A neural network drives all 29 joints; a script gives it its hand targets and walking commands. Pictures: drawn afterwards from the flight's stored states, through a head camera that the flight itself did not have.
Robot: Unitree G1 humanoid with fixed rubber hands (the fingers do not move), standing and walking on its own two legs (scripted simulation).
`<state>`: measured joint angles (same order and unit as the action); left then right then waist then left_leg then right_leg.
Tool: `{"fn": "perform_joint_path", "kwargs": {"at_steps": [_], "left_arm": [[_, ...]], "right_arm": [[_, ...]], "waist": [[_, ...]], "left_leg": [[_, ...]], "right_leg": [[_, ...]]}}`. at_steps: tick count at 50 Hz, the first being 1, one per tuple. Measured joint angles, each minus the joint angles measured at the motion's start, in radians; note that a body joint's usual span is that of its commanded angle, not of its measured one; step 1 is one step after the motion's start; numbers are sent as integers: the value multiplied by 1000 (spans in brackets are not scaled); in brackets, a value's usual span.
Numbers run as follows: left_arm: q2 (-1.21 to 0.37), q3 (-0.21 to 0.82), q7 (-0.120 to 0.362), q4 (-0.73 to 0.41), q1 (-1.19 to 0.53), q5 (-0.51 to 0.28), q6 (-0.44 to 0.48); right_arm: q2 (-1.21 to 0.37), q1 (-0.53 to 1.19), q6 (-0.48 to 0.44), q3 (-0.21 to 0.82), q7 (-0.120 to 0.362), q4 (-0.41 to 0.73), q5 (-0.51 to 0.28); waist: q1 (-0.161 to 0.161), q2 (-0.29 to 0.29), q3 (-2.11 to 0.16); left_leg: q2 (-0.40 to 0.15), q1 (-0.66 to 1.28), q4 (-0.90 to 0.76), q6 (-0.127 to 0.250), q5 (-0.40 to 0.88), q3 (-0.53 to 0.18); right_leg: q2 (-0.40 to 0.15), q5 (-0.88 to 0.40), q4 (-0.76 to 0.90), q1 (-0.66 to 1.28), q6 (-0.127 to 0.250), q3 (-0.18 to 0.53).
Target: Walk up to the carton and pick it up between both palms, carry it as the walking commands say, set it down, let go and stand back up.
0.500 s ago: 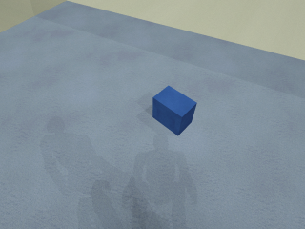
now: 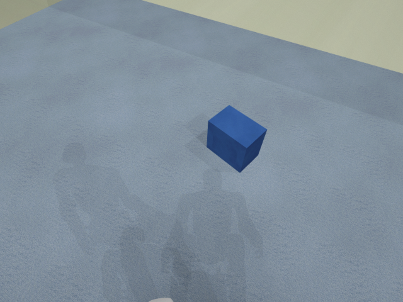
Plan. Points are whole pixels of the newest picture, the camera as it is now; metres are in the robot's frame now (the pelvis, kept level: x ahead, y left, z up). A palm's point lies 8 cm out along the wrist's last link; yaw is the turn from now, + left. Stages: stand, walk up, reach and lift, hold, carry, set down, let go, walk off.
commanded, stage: walk up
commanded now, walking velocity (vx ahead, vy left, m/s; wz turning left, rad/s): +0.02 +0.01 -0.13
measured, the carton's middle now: (234, 138) +0.99 -0.20 -0.64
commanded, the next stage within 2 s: none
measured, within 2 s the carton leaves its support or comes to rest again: neither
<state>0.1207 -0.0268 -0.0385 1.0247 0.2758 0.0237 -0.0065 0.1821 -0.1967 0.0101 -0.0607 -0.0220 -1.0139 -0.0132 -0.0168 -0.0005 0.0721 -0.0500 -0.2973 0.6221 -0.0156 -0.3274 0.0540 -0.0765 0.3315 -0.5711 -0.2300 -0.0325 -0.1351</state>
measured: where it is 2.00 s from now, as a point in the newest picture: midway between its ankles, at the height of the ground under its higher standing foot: outside the picture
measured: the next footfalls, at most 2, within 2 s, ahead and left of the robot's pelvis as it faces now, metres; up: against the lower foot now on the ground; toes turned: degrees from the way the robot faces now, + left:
left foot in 0.46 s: +0.02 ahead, +0.14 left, +0.00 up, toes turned +4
right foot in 0.80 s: -0.04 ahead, -0.03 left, +0.00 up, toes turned -22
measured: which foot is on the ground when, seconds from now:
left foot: down 0.00-0.26, up 0.28-0.44, down 0.46-1.00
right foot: down 0.00-0.48, up 0.50-0.78, down 0.80-1.00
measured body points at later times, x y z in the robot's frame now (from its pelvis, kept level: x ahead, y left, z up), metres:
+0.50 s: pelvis -0.02 +0.04 +0.00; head +0.01 +0.06 +0.44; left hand +0.01 +0.26 -0.17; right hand +0.03 -0.20 -0.15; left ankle -0.02 +0.13 -0.73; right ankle -0.01 -0.12 -0.73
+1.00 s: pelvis -0.04 +0.06 +0.00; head -0.03 +0.06 +0.45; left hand +0.03 +0.27 -0.16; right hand -0.06 -0.17 -0.15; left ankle -0.03 +0.15 -0.72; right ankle -0.07 -0.07 -0.73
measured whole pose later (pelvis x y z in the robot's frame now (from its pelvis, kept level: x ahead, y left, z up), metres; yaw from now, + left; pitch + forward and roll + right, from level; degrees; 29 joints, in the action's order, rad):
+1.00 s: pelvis -0.04 +0.06 +0.00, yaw -11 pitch -1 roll -2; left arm 0.12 -0.05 -0.03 1.08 0.23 0.03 -0.02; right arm 0.14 -0.29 0.01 -0.06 -0.03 -1.03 0.01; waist -0.02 -0.03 0.02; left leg -0.04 -0.28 0.64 0.00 -0.42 0.09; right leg 0.01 0.28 -0.52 -0.22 -0.01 -0.02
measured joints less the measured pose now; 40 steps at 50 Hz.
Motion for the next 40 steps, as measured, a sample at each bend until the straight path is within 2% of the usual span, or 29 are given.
{"fn": "perform_joint_path", "kwargs": {"at_steps": [2, 3, 5, 7, 9, 12, 14, 15, 17, 19, 22, 23, 24, 26, 28, 30, 32, 37, 40], "left_arm": [[16, -1, 4, 21, 5, -3, -12], [26, 0, 6, 24, 13, -3, -17], [42, -2, 10, 34, 21, -3, -23], [56, -11, 11, 62, 8, -4, -23], [63, -17, 10, 72, -13, -9, -20], [59, -27, 12, 55, -37, -8, -8], [39, -31, 16, 42, -48, 1, -1], [31, -31, 16, 32, -49, 5, 2], [17, -30, 10, 15, -54, 10, 9], [7, -19, 1, 7, -59, 7, 13], [6, -9, -1, 3, -50, 2, 2], [9, -7, 2, 5, -44, 0, -5], [17, -7, 5, 8, -41, -1, -12], [41, -7, 11, 11, -29, 1, -27], [57, -7, 17, 9, -22, 4, -42], [69, -20, 28, 8, -28, 14, -47], [79, -27, 34, 13, -43, 14, -44], [85, -20, 19, 39, -90, 4, -43], [74, -20, 11, 43, -99, 1, -33]], "right_arm": [[-14, 20, -17, 3, -6, -14, 2], [-24, 25, -23, 9, -9, -18, 2], [-46, 30, -31, 20, -13, -25, 7], [-74, 18, -29, 17, -13, -23, 24], [-84, 2, -26, 0, -28, -26, 30], [-80, -20, -14, -13, -25, -34, 23], [-68, -38, -4, -21, -26, -36, 10], [-64, -51, 5, -22, -26, -34, 8], [-55, -69, 23, -22, -20, -27, 13], [-44, -68, 29, -13, -8, -25, 18], [-29, -39, 12, 2, -2, -25, 15], [-25, -31, 5, 4, -2, -21, 17], [-27, -19, -2, 5, -3, -20, 22], [-42, -3, -11, 12, -6, -13, 29], [-54, 4, -17, 17, -10, -2, 31], [-71, -4, -15, 9, -19, 16, 44], [-81, -5, -21, 7, -27, 19, 49], [-81, -31, -45, 9, -23, 4, 54], [-79, -55, -42, 9, -21, -19, 48]], "waist": [[0, 35, 7], [-6, 48, 3], [1, 54, -2], [7, 57, -9], [7, 53, -14], [-7, 46, -16], [4, 11, -20], [9, 2, -30], [8, -8, -38], [10, -15, -31], [1, -7, -16], [5, -6, -12], [11, 9, -5], [8, 49, 1], [15, 55, 2], [-2, 61, -6], [-13, 62, -10], [5, 56, -24], [-3, 54, -34]], "left_leg": [[15, 17, -29, 15, 36, 24], [12, 21, -31, 23, 27, 40], [-1, 32, -40, 31, 17, 54], [-9, 41, -54, 32, 21, 58], [-8, 37, -54, 31, 26, 56], [2, 26, -38, 29, 21, 63], [0, 19, -23, 29, 7, 40], [6, 0, 15, 29, -44, 32], [14, -51, 161, 27, -139, 17], [8, -76, 250, 16, -158, 14], [7, -29, 130, 3, -113, 8], [5, 0, 55, 0, -66, 5], [13, 12, 18, 14, -6, 14], [25, 16, 15, 45, 2, 51], [13, 22, -1, 61, -3, 70], [1, 31, -38, 65, 13, 101], [-8, 37, -69, 65, 32, 130], [-6, 32, -79, 64, 45, 155], [-2, 28, -48, 58, 25, 180]], "right_leg": [[-18, 33, -49, -23, -8, 24], [-14, 94, -94, -46, -8, 39], [8, 167, -176, -77, -7, 55], [33, 186, -183, -81, -4, 82], [44, 141, -118, -63, 1, 91], [39, -52, 22, -21, 14, 83], [41, -58, 30, -9, 18, 59], [34, -48, 32, -8, 19, 46], [19, -40, 37, -5, 16, 23], [9, -44, 41, 2, 8, 6], [1, -45, 17, -16, -10, 25], [1, -41, 0, -27, -17, 31], [-8, -32, -25, -41, -22, 41], [-16, 66, -130, -92, -20, 75], [4, 137, -280, -148, -18, 84], [22, 151, -398, -202, -14, 97], [30, 143, -434, -225, -15, 93], [45, 104, -206, -121, 6, 109], [40, -9, 7, -14, 21, 101]]}}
